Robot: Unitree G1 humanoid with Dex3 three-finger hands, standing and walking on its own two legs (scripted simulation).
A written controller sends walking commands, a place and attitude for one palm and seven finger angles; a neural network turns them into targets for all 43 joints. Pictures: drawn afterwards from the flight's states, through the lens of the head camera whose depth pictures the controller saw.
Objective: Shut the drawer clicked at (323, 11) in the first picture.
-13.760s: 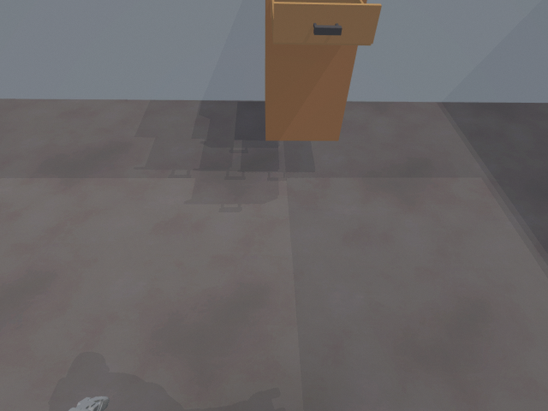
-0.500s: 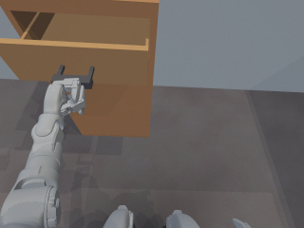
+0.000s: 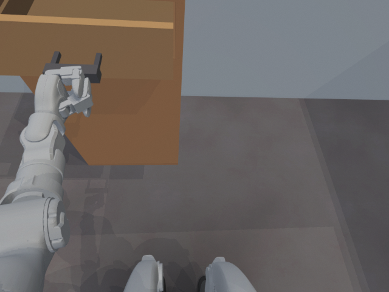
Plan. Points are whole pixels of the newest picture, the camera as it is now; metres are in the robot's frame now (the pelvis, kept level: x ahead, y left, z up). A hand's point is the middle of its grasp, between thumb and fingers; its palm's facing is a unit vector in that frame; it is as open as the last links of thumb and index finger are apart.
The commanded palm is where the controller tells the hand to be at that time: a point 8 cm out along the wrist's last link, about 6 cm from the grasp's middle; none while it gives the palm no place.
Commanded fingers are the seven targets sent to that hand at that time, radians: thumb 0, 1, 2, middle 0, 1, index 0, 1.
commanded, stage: push the drawer shut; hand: left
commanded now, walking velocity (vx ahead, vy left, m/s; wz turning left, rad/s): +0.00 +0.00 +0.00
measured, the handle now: (75, 65) +0.56 +0.23 +0.08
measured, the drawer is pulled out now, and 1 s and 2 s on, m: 0.08 0.00 0.00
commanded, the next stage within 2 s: pull the fist back off the drawer in 1.00 s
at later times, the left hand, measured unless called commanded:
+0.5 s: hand (92, 73) +0.54 +0.19 +0.08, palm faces +0.00 -1.00 -0.03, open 3.2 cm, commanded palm +0.55 +0.23 +0.08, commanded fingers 0.00 0.90 0.90 -1.40 -1.60 -1.40 -1.60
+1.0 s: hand (89, 62) +0.57 +0.21 +0.08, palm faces +0.00 -1.00 -0.05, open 3.3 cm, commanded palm +0.61 +0.21 +0.08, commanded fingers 0.00 0.90 0.90 -1.40 -1.60 -1.40 -1.60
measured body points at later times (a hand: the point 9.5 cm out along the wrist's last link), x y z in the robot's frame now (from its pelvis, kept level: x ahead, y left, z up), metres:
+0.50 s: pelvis +0.00 +0.01 -0.01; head +0.14 +0.03 +0.42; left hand +0.54 +0.25 +0.08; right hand -0.02 -0.26 -0.11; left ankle +0.04 +0.10 -0.66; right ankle +0.01 -0.10 -0.66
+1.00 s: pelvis +0.00 +0.01 -0.02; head +0.17 +0.05 +0.40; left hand +0.57 +0.26 +0.09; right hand -0.05 -0.24 -0.11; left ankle +0.04 +0.10 -0.66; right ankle +0.01 -0.10 -0.66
